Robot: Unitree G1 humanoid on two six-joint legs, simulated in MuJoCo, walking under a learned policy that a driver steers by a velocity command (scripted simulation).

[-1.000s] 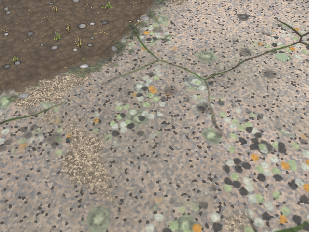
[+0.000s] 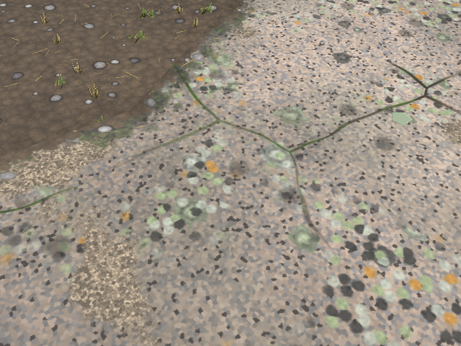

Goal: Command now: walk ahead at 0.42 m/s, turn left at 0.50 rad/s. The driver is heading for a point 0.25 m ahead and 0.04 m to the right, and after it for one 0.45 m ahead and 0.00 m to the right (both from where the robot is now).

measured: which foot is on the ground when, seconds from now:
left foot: down 0.00-0.40, up 0.42-0.76, down 0.78-1.00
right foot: up 0.00-0.38, down 0.40-0.78, up 0.80-1.00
